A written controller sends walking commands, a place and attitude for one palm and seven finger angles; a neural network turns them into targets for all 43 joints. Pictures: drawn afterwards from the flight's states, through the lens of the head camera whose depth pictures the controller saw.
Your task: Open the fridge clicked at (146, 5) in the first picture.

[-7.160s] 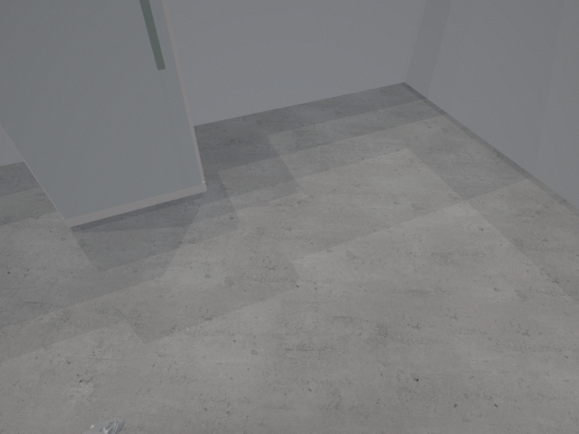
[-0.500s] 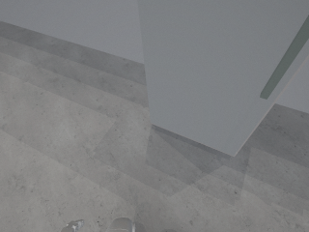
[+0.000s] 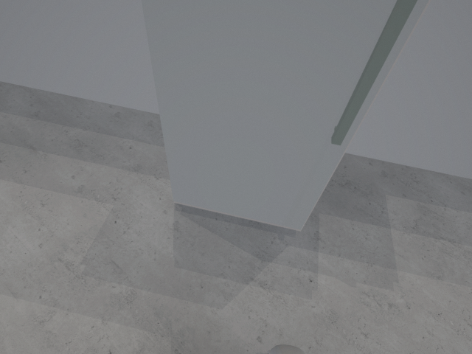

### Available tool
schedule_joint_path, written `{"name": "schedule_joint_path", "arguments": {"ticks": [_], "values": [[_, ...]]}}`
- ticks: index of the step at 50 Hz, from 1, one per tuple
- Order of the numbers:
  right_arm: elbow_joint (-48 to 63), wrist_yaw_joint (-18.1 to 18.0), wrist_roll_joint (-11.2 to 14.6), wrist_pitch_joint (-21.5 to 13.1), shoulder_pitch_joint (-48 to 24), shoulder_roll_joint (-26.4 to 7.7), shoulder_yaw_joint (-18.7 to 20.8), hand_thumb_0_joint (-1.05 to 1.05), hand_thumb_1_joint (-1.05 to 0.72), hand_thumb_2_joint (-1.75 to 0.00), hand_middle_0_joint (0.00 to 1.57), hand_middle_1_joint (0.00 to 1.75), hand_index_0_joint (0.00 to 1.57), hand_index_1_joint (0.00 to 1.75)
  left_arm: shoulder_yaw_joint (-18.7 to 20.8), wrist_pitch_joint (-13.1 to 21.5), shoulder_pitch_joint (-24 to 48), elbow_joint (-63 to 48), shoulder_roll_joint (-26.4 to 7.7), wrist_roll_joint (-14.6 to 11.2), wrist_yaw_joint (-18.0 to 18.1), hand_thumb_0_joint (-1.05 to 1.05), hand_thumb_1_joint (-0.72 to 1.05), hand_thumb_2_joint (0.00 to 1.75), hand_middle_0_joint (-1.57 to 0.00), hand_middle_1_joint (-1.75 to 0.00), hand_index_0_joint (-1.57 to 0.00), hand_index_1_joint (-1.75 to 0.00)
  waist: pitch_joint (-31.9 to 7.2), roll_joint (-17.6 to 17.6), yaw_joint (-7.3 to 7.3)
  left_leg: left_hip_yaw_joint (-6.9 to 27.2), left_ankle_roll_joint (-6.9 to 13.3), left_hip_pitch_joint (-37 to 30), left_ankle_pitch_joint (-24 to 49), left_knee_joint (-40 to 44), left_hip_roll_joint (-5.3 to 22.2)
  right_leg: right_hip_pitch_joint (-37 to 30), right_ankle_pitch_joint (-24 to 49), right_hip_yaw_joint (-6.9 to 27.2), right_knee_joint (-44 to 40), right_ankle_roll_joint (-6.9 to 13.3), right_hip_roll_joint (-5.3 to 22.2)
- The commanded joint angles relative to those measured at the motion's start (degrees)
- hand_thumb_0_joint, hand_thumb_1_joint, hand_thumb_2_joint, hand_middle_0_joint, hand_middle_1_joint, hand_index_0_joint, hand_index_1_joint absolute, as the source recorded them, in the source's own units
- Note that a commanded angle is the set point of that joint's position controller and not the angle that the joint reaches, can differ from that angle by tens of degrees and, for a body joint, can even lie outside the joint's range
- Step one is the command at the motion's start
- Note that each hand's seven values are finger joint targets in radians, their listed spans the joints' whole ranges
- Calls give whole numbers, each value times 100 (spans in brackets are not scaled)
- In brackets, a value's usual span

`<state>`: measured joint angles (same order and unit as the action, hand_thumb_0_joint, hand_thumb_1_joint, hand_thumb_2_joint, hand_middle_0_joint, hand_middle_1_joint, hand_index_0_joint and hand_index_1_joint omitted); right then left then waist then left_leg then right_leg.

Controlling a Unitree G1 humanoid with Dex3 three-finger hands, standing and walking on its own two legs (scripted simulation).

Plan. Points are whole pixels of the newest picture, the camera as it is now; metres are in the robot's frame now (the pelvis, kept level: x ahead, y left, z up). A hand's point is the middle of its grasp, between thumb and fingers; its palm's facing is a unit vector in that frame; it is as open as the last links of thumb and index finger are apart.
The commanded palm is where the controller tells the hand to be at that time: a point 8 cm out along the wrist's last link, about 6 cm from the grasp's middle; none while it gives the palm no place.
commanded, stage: turn to face it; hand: right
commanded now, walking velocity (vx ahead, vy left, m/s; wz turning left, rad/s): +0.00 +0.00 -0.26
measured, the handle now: (367, 72) +0.70 -0.24 +0.13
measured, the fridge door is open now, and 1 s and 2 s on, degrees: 0 0 0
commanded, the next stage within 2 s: take the last steps up to it in 0.02 s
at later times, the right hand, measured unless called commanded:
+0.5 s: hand out of the picture +0.03 -0.27 -0.17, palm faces +0.12 +0.98 -0.16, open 7.4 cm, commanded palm none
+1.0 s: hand (324, 299) +0.27 -0.18 -0.16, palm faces +0.14 +0.97 -0.19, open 7.3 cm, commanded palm none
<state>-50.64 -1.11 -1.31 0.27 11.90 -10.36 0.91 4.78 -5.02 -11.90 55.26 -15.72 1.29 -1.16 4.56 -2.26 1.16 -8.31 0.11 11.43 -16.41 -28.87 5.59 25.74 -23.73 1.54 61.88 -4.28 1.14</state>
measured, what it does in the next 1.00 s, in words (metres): walks ahead: right foot, then left foot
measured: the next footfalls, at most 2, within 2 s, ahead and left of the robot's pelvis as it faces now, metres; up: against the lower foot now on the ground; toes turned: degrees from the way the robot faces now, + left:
right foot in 0.18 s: +0.02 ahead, -0.14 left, +0.00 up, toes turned -7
left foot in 0.84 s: +0.28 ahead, +0.08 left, +0.00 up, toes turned +2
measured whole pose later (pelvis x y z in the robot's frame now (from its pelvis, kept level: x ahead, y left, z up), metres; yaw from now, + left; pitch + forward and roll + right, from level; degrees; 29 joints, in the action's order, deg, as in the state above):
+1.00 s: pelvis +0.19 +0.00 -0.01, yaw -7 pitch -2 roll +0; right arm -58.4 -0.9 -0.2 -3.8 8.6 -7.7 2.5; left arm 2.7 0.3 -23.3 65.2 -8.6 1.2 0.9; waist 3.7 -2.2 2.4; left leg -9.1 3.1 15.4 -12.9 -29.7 0.8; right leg 21.3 -23.4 -1.4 65.9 0.7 3.8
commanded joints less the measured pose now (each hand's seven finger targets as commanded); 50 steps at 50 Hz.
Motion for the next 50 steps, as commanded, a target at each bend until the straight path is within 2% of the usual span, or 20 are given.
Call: {"name": "schedule_joint_path", "arguments": {"ticks": [1, 4, 7, 8, 9, 10, 12, 13, 17, 27, 35, 38, 40, 41, 42, 43, 44, 46, 47, 50], "values": [[138, -99, -47, -91, 479, -1327, 381, 0, -90, -90, 20, 30, 20, 30, -41, 195, 500, -503, -146, -70, 4, 0, 90, 90, -20, -30, -20, -30, -491, 1443, -328, 824, 744, -657, 3158, 696, 1302, 5, -240, -353, -1030, 19, -1], [1, -89, -61, -58, 559, -1430, 423, 0, -90, -90, 20, 30, 20, 30, -95, 260, 516, -477, -97, -105, 21, 0, 90, 90, -20, -30, -20, -30, -607, 1606, -367, 785, 720, -651, 3368, 480, 1326, -489, -233, -558, -1891, 107, -99], [-119, -79, 14, -25, 363, -1332, 412, 0, -90, -90, 20, 30, 20, 30, -120, 368, -40, -256, -181, -86, 45, 0, 90, 90, -20, -30, -20, -30, -854, 1197, -40, 528, 268, -141, 2325, -68, 1106, -1777, 1117, -598, -3607, 208, -76], [-83, -62, 83, 1, 455, -1095, 358, 0, -90, -90, 20, 30, 20, 30, -67, 461, -288, -196, -520, -48, 56, 0, 90, 90, -20, -30, -20, -30, -1147, 234, 73, 225, -25, 486, 1188, -785, 769, -2653, 1664, -26, -4142, 376, 487], [41, -15, 100, 18, 499, -686, 258, 0, -90, -90, 20, 30, 20, 30, 55, 498, -546, -181, -1071, 15, 78, 0, 90, 90, -20, -30, -20, -30, -1134, -1459, 174, -151, -395, 1833, -1493, -1865, 36, -3183, 2484, 1771, -4392, 998, 1875], [97, -23, 27, 46, 157, -730, 217, 0, -90, -90, 20, 30, 20, 30, 81, 438, -736, -106, -1242, 23, 104, 0, 90, 90, -20, -30, -20, -30, -898, -1315, 325, 286, -317, 1996, -2138, -2609, -48, -2727, 2002, 2021, -4611, 1483, 2234], [-94, 45, -27, 67, -93, -822, 265, 0, -90, -90, 20, 30, 20, 30, -26, 510, -440, -85, -794, 21, 196, 0, 90, 90, -20, -30, -20, -30, -265, -1141, 216, 617, -241, 2228, -1411, -3269, 116, -2082, 480, 1762, -5015, 1444, 1830], [-203, 104, -42, 44, -78, -816, 269, 0, -90, -90, 20, 30, 20, 30, -96, 542, -316, -116, -611, 19, 222, 0, 90, 90, -20, -30, -20, -30, 24, -878, 151, 685, -229, 2287, -1009, -3433, 114, -1865, 273, 1650, -5097, 1383, 1647], [-595, 195, -43, -16, 405, -670, 209, 0, -90, -90, 20, 30, 20, 30, -173, 720, -465, 39, -348, -58, 250, 0, 90, 90, -20, -30, -20, -30, 67, -552, -63, 591, -308, 2181, -37, -3395, 75, -2019, 973, 858, -5262, 1189, 1131], [-511, 178, -10, -50, -330, -511, 222, 0, -90, -90, 20, 30, 20, 30, -163, 884, -1555, 547, -76, -48, 344, 0, 90, 90, -20, -30, -20, -30, 250, -367, 119, 668, -406, 2932, 292, -2787, 159, -2891, 2416, 965, -5256, 1417, 1451], [-263, 212, 36, -124, -1189, -212, 167, 0, -90, -90, 20, 30, 20, 30, -182, 874, -2052, 898, -17, 33, 359, 0, 90, 90, -20, -30, -20, -30, 549, -474, 300, 420, -194, 2491, 213, -1520, 17, -2727, 3105, 698, -4997, 1392, 1476], [-271, 205, 56, -189, -1005, -206, 202, 0, -90, -90, 20, 30, 20, 30, -169, 857, -1891, 921, -90, 57, 352, 0, 90, 90, -20, -30, -20, -30, 430, -425, 145, 338, -21, 1515, 120, -813, -143, -2318, 3457, 579, -4646, 1325, 1497], [-578, 181, 41, -265, -19, -327, 256, 0, -90, -90, 20, 30, 20, 30, -161, 849, -1809, 966, -128, 8, 343, 0, 90, 90, -20, -30, -20, -30, -128, -164, -285, 118, 62, 69, 632, -102, -432, -2101, 4047, 226, -3611, 1106, 1173], [-811, 149, 20, -333, 700, -544, 311, 0, -90, -90, 20, 30, 20, 30, -153, 867, -1840, 962, -72, -32, 308, 0, 90, 90, -20, -30, -20, -30, -574, 159, -556, 276, 144, -1008, 953, 106, -308, -1700, 3847, 23, -2737, 917, 890], [-989, 64, -25, -408, 1422, -1060, 435, 0, -90, -90, 20, 30, 20, 30, -186, 876, -1973, 871, 189, -83, 243, 0, 90, 90, -20, -30, -20, -30, -1204, 1162, -787, 1702, 560, -2395, 1206, 314, 962, -435, 2090, -383, -1259, 654, 377], [-1103, 34, 49, -402, 1856, -1446, 510, 0, -90, -90, 20, 30, 20, 30, -213, 851, -2039, 735, 311, -109, 253, 0, 90, 90, -20, -30, -20, -30, -1583, 1732, -716, 3355, 1109, -2578, 1949, 912, 2099, 267, -948, -437, 263, 540, -196], [-1024, 9, 104, -365, 1549, -1333, 488, 0, -90, -90, 20, 30, 20, 30, -168, 805, -1742, 692, 256, -114, 262, 0, 90, 90, -20, -30, -20, -30, -1124, 1003, -690, 3213, 1322, -1981, 1527, 1174, 2082, 463, -959, -69, 894, 612, 74], [-836, -11, 91, -372, 628, -886, 373, 0, -90, -90, 20, 30, 20, 30, -150, 739, -1356, 678, 434, -72, 205, 0, 90, 90, -20, -30, -20, -30, -339, 603, -376, 2769, 1153, -530, 161, 1582, 1755, 544, -191, -20, 1144, 582, 449], [-771, -36, 90, -371, 341, -670, 325, 0, -90, -90, 20, 30, 20, 30, -137, 677, -1307, 664, 525, -33, 180, 0, 90, 90, -20, -30, -20, -30, -109, 310, -203, 2189, 1026, 28, 148, 1698, 1551, 339, 115, -5, 933, 563, 593], [-806, -35, 41, -440, 221, -323, 182, 0, -90, -90, 20, 30, 20, 30, -193, 553, -1535, 727, 724, 12, 164, 0, 90, 90, -20, -30, -20, -30, -84, 674, 115, 1116, 779, 606, 1325, 1751, 1079, -90, 462, -247, 108, 377, 587]]}}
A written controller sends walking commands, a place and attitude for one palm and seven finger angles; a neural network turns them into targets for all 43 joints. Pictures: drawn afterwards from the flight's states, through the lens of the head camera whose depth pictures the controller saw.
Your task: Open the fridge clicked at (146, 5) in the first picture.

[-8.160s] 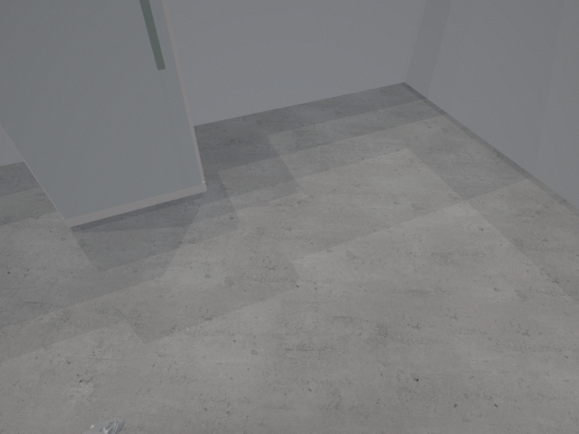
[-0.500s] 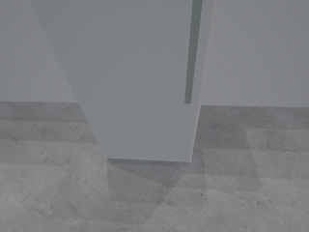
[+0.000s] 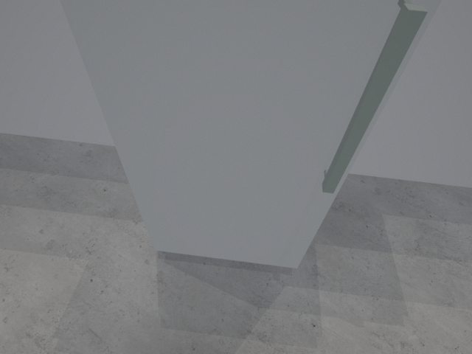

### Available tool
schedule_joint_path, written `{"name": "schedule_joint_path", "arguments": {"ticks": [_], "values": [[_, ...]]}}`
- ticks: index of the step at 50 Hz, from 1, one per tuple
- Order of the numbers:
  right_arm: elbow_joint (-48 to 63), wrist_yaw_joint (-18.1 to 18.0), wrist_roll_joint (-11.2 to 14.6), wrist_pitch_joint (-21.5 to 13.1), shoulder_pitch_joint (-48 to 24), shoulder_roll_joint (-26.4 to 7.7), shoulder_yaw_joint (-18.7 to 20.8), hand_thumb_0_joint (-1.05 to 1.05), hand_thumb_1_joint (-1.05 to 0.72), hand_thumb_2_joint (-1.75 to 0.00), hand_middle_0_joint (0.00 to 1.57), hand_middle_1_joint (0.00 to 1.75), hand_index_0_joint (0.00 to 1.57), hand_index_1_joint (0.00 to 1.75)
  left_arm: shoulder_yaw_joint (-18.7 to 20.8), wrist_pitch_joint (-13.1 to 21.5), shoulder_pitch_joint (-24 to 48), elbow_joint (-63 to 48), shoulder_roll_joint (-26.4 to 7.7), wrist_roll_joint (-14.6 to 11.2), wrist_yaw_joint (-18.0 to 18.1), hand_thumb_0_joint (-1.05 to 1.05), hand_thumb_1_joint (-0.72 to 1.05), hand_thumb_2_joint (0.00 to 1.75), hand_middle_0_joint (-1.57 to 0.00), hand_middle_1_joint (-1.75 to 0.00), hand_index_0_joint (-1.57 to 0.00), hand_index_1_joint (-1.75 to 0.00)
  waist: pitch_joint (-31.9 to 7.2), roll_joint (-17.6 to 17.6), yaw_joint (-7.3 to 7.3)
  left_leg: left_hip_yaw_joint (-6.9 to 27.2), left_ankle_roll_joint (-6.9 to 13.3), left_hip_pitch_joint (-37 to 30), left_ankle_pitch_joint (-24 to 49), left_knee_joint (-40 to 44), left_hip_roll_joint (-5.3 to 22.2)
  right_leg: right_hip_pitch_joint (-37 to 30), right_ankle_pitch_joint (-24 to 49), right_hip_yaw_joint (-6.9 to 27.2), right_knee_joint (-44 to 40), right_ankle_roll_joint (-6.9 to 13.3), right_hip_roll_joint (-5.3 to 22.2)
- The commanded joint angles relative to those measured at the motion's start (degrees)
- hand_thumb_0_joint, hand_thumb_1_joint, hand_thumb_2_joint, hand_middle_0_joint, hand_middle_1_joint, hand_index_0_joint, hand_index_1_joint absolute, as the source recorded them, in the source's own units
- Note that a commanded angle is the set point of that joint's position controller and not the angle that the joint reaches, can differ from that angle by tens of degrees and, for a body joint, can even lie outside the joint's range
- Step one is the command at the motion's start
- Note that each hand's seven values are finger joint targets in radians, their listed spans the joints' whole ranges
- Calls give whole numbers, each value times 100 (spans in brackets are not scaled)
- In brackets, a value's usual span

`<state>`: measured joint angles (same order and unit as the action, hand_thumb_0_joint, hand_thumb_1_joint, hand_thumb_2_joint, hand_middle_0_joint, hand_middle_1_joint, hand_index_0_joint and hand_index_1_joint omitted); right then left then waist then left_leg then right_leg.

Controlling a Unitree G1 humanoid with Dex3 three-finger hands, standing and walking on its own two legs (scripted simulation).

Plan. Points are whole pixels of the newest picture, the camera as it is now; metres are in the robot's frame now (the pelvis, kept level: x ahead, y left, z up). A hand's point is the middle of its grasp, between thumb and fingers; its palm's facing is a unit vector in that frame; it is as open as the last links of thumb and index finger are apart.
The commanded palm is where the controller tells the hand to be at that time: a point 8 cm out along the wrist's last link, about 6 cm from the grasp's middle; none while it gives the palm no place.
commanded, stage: come to a stop and stand still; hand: right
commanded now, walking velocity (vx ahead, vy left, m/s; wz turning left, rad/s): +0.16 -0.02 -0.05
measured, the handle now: (357, 116) +0.53 -0.18 +0.13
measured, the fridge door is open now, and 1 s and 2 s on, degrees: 0 0 0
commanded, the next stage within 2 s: look again from close up in 1.60 s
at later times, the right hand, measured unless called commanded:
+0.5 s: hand out of the picture +0.04 -0.18 -0.18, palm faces +0.06 +0.98 -0.21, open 7.4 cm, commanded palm none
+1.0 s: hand out of the picture -0.03 -0.15 -0.15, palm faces +0.10 +0.97 -0.21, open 7.4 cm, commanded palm none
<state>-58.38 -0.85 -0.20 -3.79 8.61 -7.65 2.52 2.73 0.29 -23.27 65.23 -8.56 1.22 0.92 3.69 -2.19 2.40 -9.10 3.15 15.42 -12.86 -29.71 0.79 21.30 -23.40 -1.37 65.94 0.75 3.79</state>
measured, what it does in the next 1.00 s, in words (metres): steps on the spot: right foot, then left foot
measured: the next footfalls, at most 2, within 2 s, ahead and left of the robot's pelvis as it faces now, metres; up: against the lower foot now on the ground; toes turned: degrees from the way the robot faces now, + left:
right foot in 0.26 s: +0.17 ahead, -0.13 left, +0.00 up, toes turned -5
left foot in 0.60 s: +0.05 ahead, +0.13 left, +0.00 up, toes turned +6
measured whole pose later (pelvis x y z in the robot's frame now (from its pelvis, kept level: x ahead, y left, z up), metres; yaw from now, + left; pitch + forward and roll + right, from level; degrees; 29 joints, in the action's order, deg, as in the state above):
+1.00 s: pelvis -0.01 +0.02 +0.01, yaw +0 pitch +1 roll -2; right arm -61.5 -1.3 -1.7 -1.1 18.3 -7.4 1.7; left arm 2.6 -2.7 -18.2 63.3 -11.6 1.2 0.5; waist 1.4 -0.6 -3.0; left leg -5.5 1.3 12.9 -10.3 -22.4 3.2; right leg 14.0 -22.4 -2.5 35.7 -2.4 1.8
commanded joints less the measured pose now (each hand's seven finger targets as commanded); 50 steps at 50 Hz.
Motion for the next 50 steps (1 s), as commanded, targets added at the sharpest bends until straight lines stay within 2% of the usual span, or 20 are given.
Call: {"name": "schedule_joint_path", "arguments": {"ticks": [1, 6, 8, 10, 11, 13, 15, 17, 20, 24, 28, 29, 30, 31, 33, 35, 38, 43, 47, 50], "values": [[-80, -61, -78, -37, 601, -554, 8, 0, -90, -90, 20, 30, 20, 30, 7, 1, -354, -283, 6, 17, -45, 0, 90, 90, -20, -30, -20, -30, -10, 811, 9, 1056, 491, 235, 1122, 1835, 1508, 289, 460, -34, -588, -176, 317], [-225, -54, -93, -46, 964, -639, -12, 0, -90, -90, 20, 30, 20, 30, -45, 40, 471, -544, -32, -11, -91, 0, 90, 90, -20, -30, -20, -30, -74, 857, -209, 1006, 583, -224, 2162, 1612, 1421, 186, 716, -252, -2107, -300, 204], [-292, -82, -98, -1, 1034, -671, -38, 0, -90, -90, 20, 30, 20, 30, -109, 79, 702, -555, -32, -40, -52, 0, 90, 90, -20, -30, -20, -30, -264, 806, -289, 953, 515, -594, 3363, 1190, 1326, -129, 790, -260, -2782, -328, 42], [-323, -135, -58, 81, 1001, -762, -41, 0, -90, -90, 20, 30, 20, 30, -125, 67, 713, -529, -166, -64, -9, 0, 90, 90, -20, -30, -20, -30, -429, 839, -223, 784, 341, -662, 3555, 769, 1170, -713, 1472, -235, -3538, -328, -42], [-353, -155, -35, 124, 1005, -775, -44, 0, -90, -90, 20, 30, 20, 30, -97, 66, 660, -495, -268, -76, 7, 0, 90, 90, -20, -30, -20, -30, -492, 780, -153, 735, 182, -521, 3297, 491, 1082, -1151, 2217, -225, -4032, -311, 2], [-284, -207, -10, 231, 1251, -574, -90, 0, -90, -90, 20, 30, 20, 30, -10, 128, 593, -558, -741, -75, 59, 0, 90, 90, -20, -30, -20, -30, -741, -140, -201, 571, -259, 53, 1801, 45, 680, -2061, 5532, 325, -3844, 74, 852], [-264, -254, -51, 338, 1428, -491, -109, 0, -90, -90, 20, 30, 20, 30, 60, 22, 724, -605, -942, -77, 119, 0, 90, 90, -20, -30, -20, -30, -438, -403, -220, 524, -406, 256, -125, -146, 403, -2031, 6038, 493, -3948, 509, 1333], [-274, -228, -29, 447, 1357, -613, -67, 0, -90, -90, 20, 30, 20, 30, 62, -16, 973, -641, -961, -79, 177, 0, 90, 90, -20, -30, -20, -30, -312, -1122, -243, 539, -487, 257, -1648, -1214, 304, -1589, 6133, 919, -4494, 881, 1602], [-192, -203, -59, 579, 1371, -626, 35, 0, -90, -90, 20, 30, 20, 30, 133, -97, 1307, -837, -1038, -36, 211, 0, 90, 90, -20, -30, -20, -30, -337, -786, -273, 861, -456, 437, -2057, -2351, 293, -1121, 5076, 910, -4586, 1137, 1728], [-51, -151, -81, 590, 1463, -426, 73, 0, -90, -90, 20, 30, 20, 30, 232, -144, 1576, -1022, -1090, 4, 137, 0, 90, 90, -20, -30, -20, -30, -861, -550, -317, 752, -464, 388, -1743, -2260, 231, -1050, 3242, 837, -4636, 1040, 1522], [-221, -107, -116, 481, 2015, -320, 49, 0, -90, -90, 20, 30, 20, 30, 242, -190, 1656, -1036, -902, 0, 32, 0, 90, 90, -20, -30, -20, -30, -872, -325, -528, 349, -422, -967, -664, -116, 113, 56, -41, 564, -4697, 461, 863], [-267, -114, -170, 439, 2163, -536, 69, 0, -90, -90, 20, 30, 20, 30, 212, -231, 1644, -1036, -649, -41, 7, 0, 90, 90, -20, -30, -20, -30, -657, 412, -573, 897, -351, -1017, -1050, 906, 463, 433, -560, 233, -4096, 141, 390], [-160, -116, -213, 400, 1870, -957, 91, 0, -90, -90, 20, 30, 20, 30, 127, -299, 1661, -1132, -256, -94, -40, 0, 90, 90, -20, -30, -20, -30, -144, 1745, -474, 2549, 58, -169, -2845, 2024, 1533, 765, -547, -155, -3064, -242, -196], [135, -131, -175, 447, 1279, -1213, 95, 0, -90, -90, 20, 30, 20, 30, 153, -338, 1856, -1239, -397, -55, -89, 0, 90, 90, -20, -30, -20, -30, 333, 1756, -514, 3118, 440, 1109, -3851, 2795, 2147, 444, -428, -21, -2188, -247, -158], [292, -169, -159, 365, 571, -1181, 138, 0, -90, -90, 20, 30, 20, 30, 183, -382, 1644, -1030, -481, -1, -115, 0, 90, 90, -20, -30, -20, -30, 700, 1342, -267, 2926, 360, 1768, -3549, 2867, 1932, 212, 118, 265, -1398, -176, -47], [244, -125, -129, 303, 474, -1051, 101, 0, -90, -90, 20, 30, 20, 30, 184, -327, 1039, -733, -459, 29, -153, 0, 90, 90, -20, -30, -20, -30, 651, 915, -97, 2121, 190, 1348, -2467, 2459, 1550, 197, 548, 67, -1127, -195, -92], [86, -101, -113, 226, 1026, -1002, 99, 0, -90, -90, 20, 30, 20, 30, 133, -213, 783, -641, -418, 32, -168, 0, 90, 90, -20, -30, -20, -30, 294, 779, -320, 1811, 166, 28, -1409, 2107, 1443, 572, 719, -65, -1438, -280, -134], [-166, -134, -126, 200, 1705, -977, 130, 0, -90, -90, 20, 30, 20, 30, 71, -128, 1043, -814, -554, 24, -108, 0, 90, 90, -20, -30, -20, -30, -81, 1009, -716, 2195, 543, -1356, -296, 1823, 1814, 897, 171, 19, -2114, -358, -23], [-238, -140, -154, 222, 1546, -1043, 169, 0, -90, -90, 20, 30, 20, 30, 5, -89, 832, -730, -455, -37, -63, 0, 90, 90, -20, -30, -20, -30, -406, 1202, -680, 2105, 654, -1426, 702, 1554, 1809, 218, -191, -84, -2984, -315, -116], [-287, -138, -88, 269, 1109, -996, 132, 0, -90, -90, 20, 30, 20, 30, -67, -23, 252, -434, -308, -75, -6, 0, 90, 90, -20, -30, -20, -30, -574, 1132, -327, 1537, 278, -634, 733, 1143, 1331, -1218, 915, -238, -4358, -253, -274]]}}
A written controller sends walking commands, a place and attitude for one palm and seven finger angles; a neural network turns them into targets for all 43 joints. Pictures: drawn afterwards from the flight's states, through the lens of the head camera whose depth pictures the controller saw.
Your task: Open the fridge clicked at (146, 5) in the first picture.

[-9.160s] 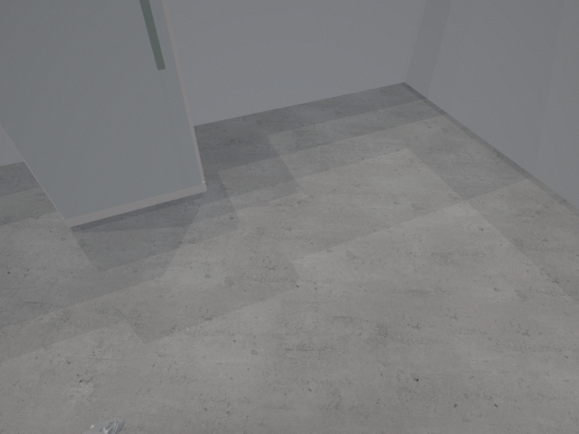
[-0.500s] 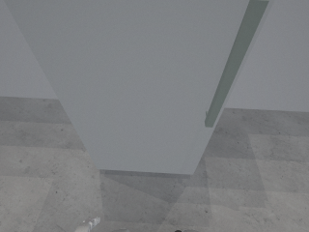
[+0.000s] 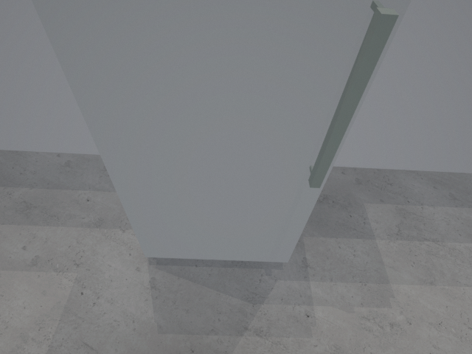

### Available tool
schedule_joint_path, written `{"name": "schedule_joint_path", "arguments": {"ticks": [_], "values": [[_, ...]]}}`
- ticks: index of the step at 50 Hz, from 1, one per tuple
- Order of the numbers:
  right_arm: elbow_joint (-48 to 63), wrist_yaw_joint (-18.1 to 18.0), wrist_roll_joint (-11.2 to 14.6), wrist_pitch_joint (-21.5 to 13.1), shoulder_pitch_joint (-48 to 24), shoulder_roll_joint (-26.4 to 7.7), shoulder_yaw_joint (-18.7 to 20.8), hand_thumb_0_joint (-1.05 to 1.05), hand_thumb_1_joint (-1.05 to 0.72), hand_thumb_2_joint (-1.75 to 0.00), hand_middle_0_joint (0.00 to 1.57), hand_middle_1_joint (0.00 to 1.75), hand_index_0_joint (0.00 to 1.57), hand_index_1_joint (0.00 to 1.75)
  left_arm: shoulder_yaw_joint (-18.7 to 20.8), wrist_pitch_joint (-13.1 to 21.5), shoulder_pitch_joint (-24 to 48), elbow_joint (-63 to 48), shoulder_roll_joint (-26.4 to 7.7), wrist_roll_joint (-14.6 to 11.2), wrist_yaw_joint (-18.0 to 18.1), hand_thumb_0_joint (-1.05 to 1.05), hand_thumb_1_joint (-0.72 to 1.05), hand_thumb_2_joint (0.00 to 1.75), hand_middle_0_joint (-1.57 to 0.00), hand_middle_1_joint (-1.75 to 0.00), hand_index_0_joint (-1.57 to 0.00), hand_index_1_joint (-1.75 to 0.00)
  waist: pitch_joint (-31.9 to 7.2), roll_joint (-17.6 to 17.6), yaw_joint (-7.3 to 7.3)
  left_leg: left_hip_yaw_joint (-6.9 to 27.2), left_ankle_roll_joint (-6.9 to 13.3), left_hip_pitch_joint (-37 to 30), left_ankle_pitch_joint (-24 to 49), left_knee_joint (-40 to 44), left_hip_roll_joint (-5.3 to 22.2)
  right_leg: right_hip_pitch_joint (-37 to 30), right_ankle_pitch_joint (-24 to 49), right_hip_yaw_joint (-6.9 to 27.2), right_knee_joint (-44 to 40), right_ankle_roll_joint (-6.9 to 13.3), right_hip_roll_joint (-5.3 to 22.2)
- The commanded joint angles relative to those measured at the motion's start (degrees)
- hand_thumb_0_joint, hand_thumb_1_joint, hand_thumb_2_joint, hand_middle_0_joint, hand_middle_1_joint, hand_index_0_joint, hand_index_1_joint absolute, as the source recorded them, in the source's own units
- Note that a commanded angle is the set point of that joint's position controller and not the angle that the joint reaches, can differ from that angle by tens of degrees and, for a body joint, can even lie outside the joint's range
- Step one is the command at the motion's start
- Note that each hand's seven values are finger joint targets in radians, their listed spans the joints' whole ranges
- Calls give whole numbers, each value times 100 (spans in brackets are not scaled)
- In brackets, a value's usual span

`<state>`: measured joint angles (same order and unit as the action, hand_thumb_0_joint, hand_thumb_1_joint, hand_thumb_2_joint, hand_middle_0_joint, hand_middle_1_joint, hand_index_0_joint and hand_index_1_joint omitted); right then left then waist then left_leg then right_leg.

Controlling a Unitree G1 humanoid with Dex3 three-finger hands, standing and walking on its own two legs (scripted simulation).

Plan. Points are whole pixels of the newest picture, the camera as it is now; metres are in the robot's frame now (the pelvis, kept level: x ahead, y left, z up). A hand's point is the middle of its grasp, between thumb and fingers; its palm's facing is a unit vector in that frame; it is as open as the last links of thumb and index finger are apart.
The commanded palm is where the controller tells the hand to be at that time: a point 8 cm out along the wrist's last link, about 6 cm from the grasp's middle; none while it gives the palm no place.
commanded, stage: come to a stop and stand still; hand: right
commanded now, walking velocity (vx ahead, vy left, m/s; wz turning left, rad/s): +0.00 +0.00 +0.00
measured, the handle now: (338, 114) +0.54 -0.20 +0.12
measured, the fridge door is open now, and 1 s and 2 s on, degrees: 0 0 0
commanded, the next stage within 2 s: look again from close up in 0.60 s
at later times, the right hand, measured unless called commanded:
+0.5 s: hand out of the picture +0.00 -0.22 -0.19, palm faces +0.01 +0.99 -0.16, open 7.4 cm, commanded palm none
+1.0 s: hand out of the picture +0.00 -0.21 -0.18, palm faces +0.00 +0.98 -0.22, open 7.4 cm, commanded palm none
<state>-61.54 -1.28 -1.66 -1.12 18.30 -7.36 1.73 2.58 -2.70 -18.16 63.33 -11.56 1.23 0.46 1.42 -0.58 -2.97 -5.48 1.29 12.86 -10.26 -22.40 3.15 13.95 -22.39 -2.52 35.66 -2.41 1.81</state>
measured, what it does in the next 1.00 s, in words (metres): steps on the spot: right foot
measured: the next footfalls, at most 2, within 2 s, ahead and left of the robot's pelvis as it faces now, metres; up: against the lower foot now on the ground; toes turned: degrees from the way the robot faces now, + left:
right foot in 0.06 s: +0.01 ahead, -0.15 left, +0.00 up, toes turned -3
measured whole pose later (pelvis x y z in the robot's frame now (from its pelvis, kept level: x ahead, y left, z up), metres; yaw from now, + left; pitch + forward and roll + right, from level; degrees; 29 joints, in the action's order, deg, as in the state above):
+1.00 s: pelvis +0.00 -0.04 -0.01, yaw +1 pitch -2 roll -1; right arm -64.1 -1.5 -0.9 -0.7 16.6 -8.2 -0.9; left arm -0.3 1.0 -18.2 60.9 -9.5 1.1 1.5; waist 0.7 -2.2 -0.4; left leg -3.3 -1.9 13.5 -14.0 -30.0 4.8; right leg 7.4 -18.2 -4.3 27.9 0.4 0.5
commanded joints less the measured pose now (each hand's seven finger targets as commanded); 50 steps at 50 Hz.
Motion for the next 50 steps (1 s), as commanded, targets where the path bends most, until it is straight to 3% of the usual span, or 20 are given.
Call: {"name": "schedule_joint_path", "arguments": {"ticks": [1, 2, 3, 4, 5, 6, 7, 12, 15, 25, 34, 35, 36, 37, 38, 39, 43, 46, 50], "values": [[25, -90, 99, 21, 24, -886, 169, 0, -90, -90, 20, 30, 20, 30, -57, 314, -433, -129, -44, -79, 67, 0, 90, 90, -20, -30, -20, -30, -340, 767, 282, 962, 253, 45, 130, 243, 820, -993, 1198, -53, -1609, 114, 3], [34, -78, 118, 35, 2, -716, 114, 0, -90, -90, 20, 30, 20, 30, -37, 356, -547, -77, -190, -72, 92, 0, 90, 90, -20, -30, -20, -30, -362, 263, 328, 738, 78, 382, -72, -30, 554, -1293, 1387, 239, -1663, 203, 351], [20, -62, 133, 51, 66, -535, 58, 0, -90, -90, 20, 30, 20, 30, -29, 375, -441, -96, -386, -45, 120, 0, 90, 90, -20, -30, -20, -30, -242, -288, 255, 502, -89, 501, -206, -110, 332, -1050, 1502, 689, -1737, 394, 819], [-13, -60, 108, 67, 54, -452, 33, 0, -90, -90, 20, 30, 20, 30, -36, 349, -208, -152, -476, -45, 139, 0, 90, 90, -20, -30, -20, -30, -1, -385, 176, 340, -191, 271, -312, 0, 263, -523, 1223, 781, -1849, 506, 1026], [-33, -64, 77, 62, 65, -436, 30, 0, -90, -90, 20, 30, 20, 30, -53, 322, -81, -184, -459, -45, 138, 0, 90, 90, -20, -30, -20, -30, 195, -29, 135, 412, -198, 115, -278, 140, 236, -158, 899, 629, -1754, 440, 940], [-148, -71, 58, 103, -57, -469, 13, 0, -90, -90, 20, 30, 20, 30, -85, 352, -4, -108, -294, -60, 132, 0, 90, 90, -20, -30, -20, -30, 438, -423, 192, 337, -226, 15, -91, 58, 274, 23, 814, 607, -2025, 390, 768], [-179, -64, 70, 122, -21, -528, 1, 0, -90, -90, 20, 30, 20, 30, -103, 352, 9, -90, -298, -71, 140, 0, 90, 90, -20, -30, -20, -30, 571, -619, 145, 305, -255, -136, -47, -6, 258, 178, 835, 665, -2157, 405, 776], [-388, -70, 78, 111, 165, -541, -85, 0, -90, -90, 20, 30, 20, 30, -152, 385, -102, -16, -240, -89, 177, 0, 90, 90, -20, -30, -20, -30, 593, -225, 172, 385, -246, -250, 340, 106, 338, -46, 1364, 504, -2057, 368, 637], [-400, -82, 87, 104, 140, -531, -92, 0, -90, -90, 20, 30, 20, 30, -148, 418, -145, 3, -253, -83, 183, 0, 90, 90, -20, -30, -20, -30, 388, -271, 199, 370, -261, -321, 461, 74, 368, -253, 1724, 469, -2019, 348, 615], [-385, -112, 105, 86, 60, -541, -86, 0, -90, -90, 20, 30, 20, 30, -131, 460, -321, 94, -197, -88, 201, 0, 90, 90, -20, -30, -20, -30, 227, -105, 228, 342, -248, -481, 745, 11, 398, -481, 2461, 363, -1851, 325, 575], [-373, -126, 104, 77, 74, -518, -90, 0, -90, -90, 20, 30, 20, 30, -128, 455, -405, 173, -97, -94, 192, 0, 90, 90, -20, -30, -20, -30, 372, 43, 232, 404, -225, -449, 702, 64, 403, -392, 2033, 330, -1892, 342, 534], [-456, -344, 41, -53, 283, -726, -154, 0, -90, -90, 20, 30, 20, 30, -152, 537, 5, -274, -398, -144, 130, 0, 90, 90, -20, -30, -20, -30, 335, 130, 194, 709, -103, -342, 2337, -362, 587, -40, 3609, 230, -787, 235, 612], [-245, -278, 73, -96, 293, -841, -96, 0, -90, -90, 20, 30, 20, 30, -142, 527, -397, -355, -211, -63, 113, 0, 90, 90, -20, -30, -20, -30, -249, -347, 308, 563, 10, -698, 1305, -541, 611, -87, 2119, 237, -1070, 223, 324], [-230, -211, 83, -128, 148, -827, -101, 0, -90, -90, 20, 30, 20, 30, -171, 550, -168, -339, -76, -10, 86, 0, 90, 90, -20, -30, -20, -30, -43, -564, 207, 571, 16, -510, 1427, -567, 571, 6, 1872, 230, -1191, 273, 246], [-186, -169, 86, -124, 106, -769, -134, 0, -90, -90, 20, 30, 20, 30, -187, 553, -315, -363, -120, -25, 91, 0, 90, 90, -20, -30, -20, -30, -167, -478, 282, 514, 40, -446, 557, -524, 453, -21, 1653, 332, -1329, 308, 382], [-131, -142, 78, -94, 45, -676, -152, 0, -90, -90, 20, 30, 20, 30, -187, 551, -357, -425, -146, -23, 100, 0, 90, 90, -20, -30, -20, -30, -61, -419, 280, 438, 23, -321, 197, -515, 359, 13, 1640, 419, -1364, 360, 437], [-83, -96, 76, -49, -25, -591, -167, 0, -90, -90, 20, 30, 20, 30, -183, 522, -356, -492, -216, -37, 119, 0, 90, 90, -20, -30, -20, -30, 194, 12, 305, 429, 7, -120, 40, -450, 288, 48, 1450, 446, -1453, 433, 474], [-60, -83, 82, -31, 1, -622, -161, 0, -90, -90, 20, 30, 20, 30, -187, 489, -321, -500, -253, -43, 110, 0, 90, 90, -20, -30, -20, -30, 529, 134, 296, 528, 7, 63, -179, -282, 296, 166, 924, 419, -1602, 420, 414], [-30, -71, 86, -39, 16, -716, -146, 0, -90, -90, 20, 30, 20, 30, -208, 451, -309, -454, -256, -40, 92, 0, 90, 90, -20, -30, -20, -30, 668, 198, 310, 636, 21, 187, -411, -93, 333, 138, 713, 331, -1637, 390, 337]]}}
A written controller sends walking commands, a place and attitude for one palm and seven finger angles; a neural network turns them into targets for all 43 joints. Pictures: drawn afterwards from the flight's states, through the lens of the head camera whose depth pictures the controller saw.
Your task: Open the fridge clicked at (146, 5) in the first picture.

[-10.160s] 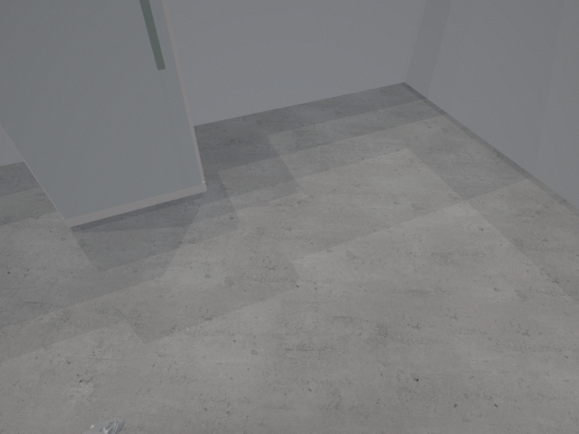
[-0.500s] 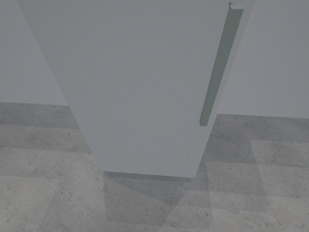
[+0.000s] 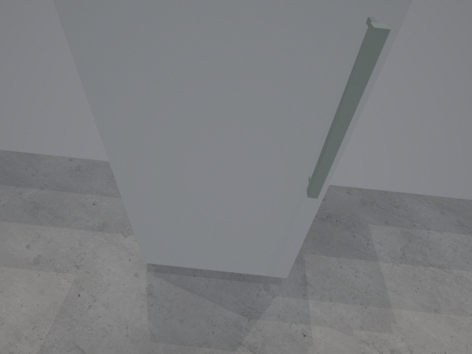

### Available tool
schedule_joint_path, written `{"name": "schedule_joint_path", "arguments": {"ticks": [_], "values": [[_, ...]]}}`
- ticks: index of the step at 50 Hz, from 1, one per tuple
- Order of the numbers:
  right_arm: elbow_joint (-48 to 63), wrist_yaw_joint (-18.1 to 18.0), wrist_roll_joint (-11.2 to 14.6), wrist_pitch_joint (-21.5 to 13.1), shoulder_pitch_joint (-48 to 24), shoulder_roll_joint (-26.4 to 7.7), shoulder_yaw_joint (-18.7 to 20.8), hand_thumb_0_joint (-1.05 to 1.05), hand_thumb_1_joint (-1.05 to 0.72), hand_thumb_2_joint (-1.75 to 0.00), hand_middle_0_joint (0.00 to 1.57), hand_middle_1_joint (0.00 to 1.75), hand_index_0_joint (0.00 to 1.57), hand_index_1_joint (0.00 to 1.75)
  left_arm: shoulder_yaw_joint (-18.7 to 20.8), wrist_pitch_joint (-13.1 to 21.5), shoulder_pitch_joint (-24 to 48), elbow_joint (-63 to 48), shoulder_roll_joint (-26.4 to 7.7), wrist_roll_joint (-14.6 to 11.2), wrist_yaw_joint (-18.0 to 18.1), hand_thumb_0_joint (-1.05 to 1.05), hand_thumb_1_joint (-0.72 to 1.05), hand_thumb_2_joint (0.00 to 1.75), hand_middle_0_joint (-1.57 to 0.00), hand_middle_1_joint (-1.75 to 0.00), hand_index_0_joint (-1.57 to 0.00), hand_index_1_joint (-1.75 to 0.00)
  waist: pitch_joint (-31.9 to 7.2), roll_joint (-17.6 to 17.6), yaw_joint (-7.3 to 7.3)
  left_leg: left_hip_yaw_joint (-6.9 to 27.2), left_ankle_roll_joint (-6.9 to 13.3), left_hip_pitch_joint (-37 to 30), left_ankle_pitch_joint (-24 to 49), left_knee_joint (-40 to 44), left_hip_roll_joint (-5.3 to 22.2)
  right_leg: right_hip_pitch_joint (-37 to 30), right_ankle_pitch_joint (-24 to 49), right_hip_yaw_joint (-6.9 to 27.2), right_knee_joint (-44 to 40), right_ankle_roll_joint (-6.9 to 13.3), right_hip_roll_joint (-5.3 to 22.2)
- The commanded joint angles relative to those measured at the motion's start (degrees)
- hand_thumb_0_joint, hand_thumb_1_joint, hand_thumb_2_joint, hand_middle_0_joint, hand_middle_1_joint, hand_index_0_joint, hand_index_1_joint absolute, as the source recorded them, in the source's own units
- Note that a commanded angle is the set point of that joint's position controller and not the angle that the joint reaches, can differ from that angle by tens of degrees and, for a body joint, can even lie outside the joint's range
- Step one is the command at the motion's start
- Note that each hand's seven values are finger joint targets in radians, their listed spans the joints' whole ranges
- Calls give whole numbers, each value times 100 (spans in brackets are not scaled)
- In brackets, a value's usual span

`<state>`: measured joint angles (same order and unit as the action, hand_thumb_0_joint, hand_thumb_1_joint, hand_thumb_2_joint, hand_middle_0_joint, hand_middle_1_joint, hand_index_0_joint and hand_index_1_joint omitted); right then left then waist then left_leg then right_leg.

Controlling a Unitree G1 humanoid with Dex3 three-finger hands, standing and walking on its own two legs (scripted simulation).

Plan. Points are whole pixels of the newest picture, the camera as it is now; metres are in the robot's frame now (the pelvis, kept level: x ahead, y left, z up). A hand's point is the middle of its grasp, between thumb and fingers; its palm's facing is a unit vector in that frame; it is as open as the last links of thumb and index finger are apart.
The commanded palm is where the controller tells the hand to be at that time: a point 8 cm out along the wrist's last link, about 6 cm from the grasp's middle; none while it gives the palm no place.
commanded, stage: look again from close up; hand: right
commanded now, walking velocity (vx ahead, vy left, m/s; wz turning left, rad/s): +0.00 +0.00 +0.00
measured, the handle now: (335, 124) +0.54 -0.18 +0.13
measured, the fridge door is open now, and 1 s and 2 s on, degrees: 0 0 0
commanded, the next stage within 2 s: shuffle to correct the standing spot in 0.76 s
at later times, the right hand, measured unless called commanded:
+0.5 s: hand out of the picture +0.01 -0.14 -0.17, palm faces +0.03 +0.98 -0.21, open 7.4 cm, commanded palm none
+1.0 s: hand out of the picture +0.00 -0.15 -0.17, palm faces +0.05 +0.98 -0.19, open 7.4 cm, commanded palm none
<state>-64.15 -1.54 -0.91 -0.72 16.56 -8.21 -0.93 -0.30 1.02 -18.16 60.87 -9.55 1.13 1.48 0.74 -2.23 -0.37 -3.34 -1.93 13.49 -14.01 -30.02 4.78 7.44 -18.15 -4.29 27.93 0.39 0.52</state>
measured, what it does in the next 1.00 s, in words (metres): stands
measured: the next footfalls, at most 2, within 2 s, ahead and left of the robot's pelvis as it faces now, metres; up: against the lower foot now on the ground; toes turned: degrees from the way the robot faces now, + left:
right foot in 1.52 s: +0.17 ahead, -0.13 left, +0.00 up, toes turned -7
left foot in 1.80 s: +0.11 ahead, +0.08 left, +0.00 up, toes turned +0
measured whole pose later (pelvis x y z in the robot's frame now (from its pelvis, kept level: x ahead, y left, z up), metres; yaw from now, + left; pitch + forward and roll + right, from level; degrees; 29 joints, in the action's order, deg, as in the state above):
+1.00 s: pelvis +0.00 +0.03 +0.00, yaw -1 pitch -1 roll +0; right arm -62.9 -0.8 -1.1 -0.5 15.8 -8.9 0.6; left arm -0.5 0.4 -18.0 64.0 -7.8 1.6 1.1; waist 2.3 -0.1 -1.0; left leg -5.3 0.7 13.8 -13.7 -28.5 2.3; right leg 8.6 -17.3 -2.6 27.1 -1.7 3.1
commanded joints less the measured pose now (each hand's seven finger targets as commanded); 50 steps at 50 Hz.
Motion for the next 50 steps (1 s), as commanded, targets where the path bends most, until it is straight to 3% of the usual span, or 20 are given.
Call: {"name": "schedule_joint_path", "arguments": {"ticks": [1, 10, 18, 26, 38, 43, 47, 50], "values": [[229, -42, 13, -86, 191, -640, 125, 0, -90, -90, 20, 30, 20, 30, 77, 78, -294, -191, -468, -29, -13, 0, 90, 90, -20, -30, -20, -30, 718, 376, 51, 446, 349, 136, 4, 689, 174, 736, 348, 490, -863, 108, 460], [255, -29, 25, -137, 169, -754, 186, 0, -90, -90, 20, 30, 20, 30, 74, 85, -246, -52, -472, -27, -3, 0, 90, 90, -20, -30, -20, -30, 255, 417, 41, 507, 393, -158, 540, 759, 257, 441, 681, 351, -723, 51, 473], [236, -26, 25, -149, 105, -798, 210, 0, -90, -90, 20, 30, 20, 30, 76, 63, -261, 99, -435, -29, 3, 0, 90, 90, -20, -30, -20, -30, 253, 364, 34, 503, 425, -228, 684, 860, 286, 417, 751, 307, -669, -3, 481], [236, -15, 31, -118, 53, -814, 236, 0, -90, -90, 20, 30, 20, 30, 73, 43, -267, 186, -377, -20, 4, 0, 90, 90, -20, -30, -20, -30, 410, 285, 9, 501, 439, -153, 168, 1039, 279, 524, 595, 315, -729, -28, 475], [272, -12, 26, -94, 50, -757, 245, 0, -90, -90, 20, 30, 20, 30, 75, 65, -280, 201, -400, -21, 18, 0, 90, 90, -20, -30, -20, -30, 398, 140, -6, 407, 411, -221, 273, 961, 214, 557, 713, 376, -828, -23, 532], [267, -10, 25, -100, 84, -750, 245, 0, -90, -90, 20, 30, 20, 30, 79, 71, -271, 193, -413, -25, 22, 0, 90, 90, -20, -30, -20, -30, 327, 253, -10, 393, 408, -279, 415, 926, 225, 514, 801, 384, -806, -13, 529], [269, 5, -26, -35, 257, -721, 286, 0, -90, -90, 20, 30, 20, 30, 69, -15, -482, 237, -267, 25, -20, 0, 90, 90, -20, -30, -20, -30, 455, 437, -44, 583, 507, -131, -1411, 1059, 256, 772, -490, 207, -610, 29, 337], [305, 23, -32, -1, 398, -820, 373, 0, -90, -90, 20, 30, 20, 30, 78, -46, -500, 158, -204, 49, -56, 0, 90, 90, -20, -30, -20, -30, 719, 609, -71, 901, 656, 206, -2308, 1298, 451, 1025, -768, 56, -193, 52, 160]]}}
